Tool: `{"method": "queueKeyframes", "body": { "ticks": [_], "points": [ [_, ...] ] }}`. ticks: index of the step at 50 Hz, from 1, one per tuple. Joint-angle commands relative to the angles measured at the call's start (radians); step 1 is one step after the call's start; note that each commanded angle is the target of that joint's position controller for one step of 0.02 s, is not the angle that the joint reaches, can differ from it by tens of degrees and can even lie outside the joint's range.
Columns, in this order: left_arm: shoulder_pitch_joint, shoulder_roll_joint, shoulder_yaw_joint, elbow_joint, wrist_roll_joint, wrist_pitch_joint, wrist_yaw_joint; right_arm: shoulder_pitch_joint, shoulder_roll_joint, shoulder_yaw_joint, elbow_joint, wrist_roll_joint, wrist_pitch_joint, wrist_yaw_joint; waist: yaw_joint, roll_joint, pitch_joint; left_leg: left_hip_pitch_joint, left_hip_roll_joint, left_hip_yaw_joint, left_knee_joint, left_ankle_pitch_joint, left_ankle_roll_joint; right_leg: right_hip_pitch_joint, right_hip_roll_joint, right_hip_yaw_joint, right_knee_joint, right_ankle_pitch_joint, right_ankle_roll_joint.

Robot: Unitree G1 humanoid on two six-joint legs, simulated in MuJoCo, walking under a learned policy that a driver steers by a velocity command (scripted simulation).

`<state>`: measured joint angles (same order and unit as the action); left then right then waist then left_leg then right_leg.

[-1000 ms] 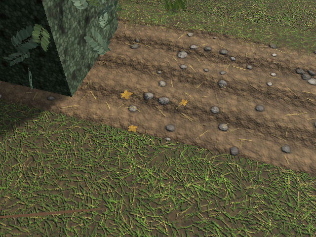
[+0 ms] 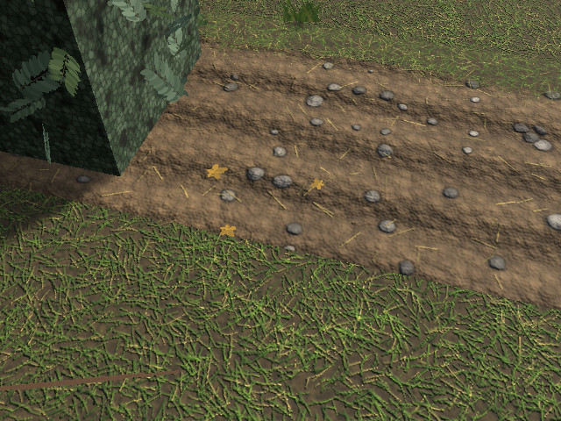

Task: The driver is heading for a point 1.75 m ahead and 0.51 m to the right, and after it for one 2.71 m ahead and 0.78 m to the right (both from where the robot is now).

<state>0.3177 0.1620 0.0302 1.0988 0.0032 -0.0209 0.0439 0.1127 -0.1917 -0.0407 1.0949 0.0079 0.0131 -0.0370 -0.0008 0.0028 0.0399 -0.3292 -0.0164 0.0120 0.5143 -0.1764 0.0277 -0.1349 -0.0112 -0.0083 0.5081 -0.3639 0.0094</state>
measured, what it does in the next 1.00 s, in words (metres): stands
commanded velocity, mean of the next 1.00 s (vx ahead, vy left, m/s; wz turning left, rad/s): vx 0.02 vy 0.00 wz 0.00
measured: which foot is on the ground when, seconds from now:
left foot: down 0.00-1.00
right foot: down 0.00-1.00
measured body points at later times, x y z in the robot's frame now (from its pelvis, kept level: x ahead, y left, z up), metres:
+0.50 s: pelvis +0.01 +0.00 +0.00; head +0.02 +0.00 +0.45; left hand -0.02 +0.23 -0.16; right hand +0.07 -0.25 -0.15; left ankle +0.06 +0.10 -0.73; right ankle -0.06 -0.12 -0.73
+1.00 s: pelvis +0.03 +0.00 -0.01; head +0.03 +0.00 +0.44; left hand -0.02 +0.23 -0.16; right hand +0.08 -0.25 -0.15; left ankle +0.05 +0.10 -0.72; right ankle -0.06 -0.12 -0.73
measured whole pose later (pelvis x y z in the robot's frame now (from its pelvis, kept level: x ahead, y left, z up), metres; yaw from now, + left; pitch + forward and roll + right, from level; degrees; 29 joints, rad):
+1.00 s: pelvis +0.03 +0.00 -0.01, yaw +0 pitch +0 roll +0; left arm 0.43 0.17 0.04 1.07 -0.02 -0.05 0.04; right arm 0.21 -0.19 -0.05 1.11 0.03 -0.03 -0.02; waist 0.01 -0.02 -0.01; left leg -0.35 -0.02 0.03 0.68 -0.38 0.06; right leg -0.11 -0.01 0.00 0.54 -0.44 -0.02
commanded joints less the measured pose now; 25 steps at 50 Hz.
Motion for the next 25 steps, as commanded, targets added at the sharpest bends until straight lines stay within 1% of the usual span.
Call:
{"method": "queueKeyframes", "body": {
  "ticks": [1, 25],
  "points": [
    [0.086, 0.085, 0.013, -0.012, 0.000, -0.004, 0.002, -0.005, -0.096, -0.014, -0.033, 0.000, -0.008, -0.003, 0.000, -0.007, -0.011, 0.158, 0.055, -0.066, -0.068, 0.074, 0.056, -0.170, -0.023, 0.017, -0.116, 0.087, -0.027],
    [0.122, 0.077, 0.011, -0.026, -0.001, -0.004, 0.002, 0.018, -0.093, -0.012, -0.024, 0.002, -0.008, -0.005, -0.002, -0.008, -0.006, 0.164, 0.054, -0.059, -0.050, 0.114, 0.050, -0.168, -0.019, 0.018, -0.116, 0.105, -0.029]
  ]
}}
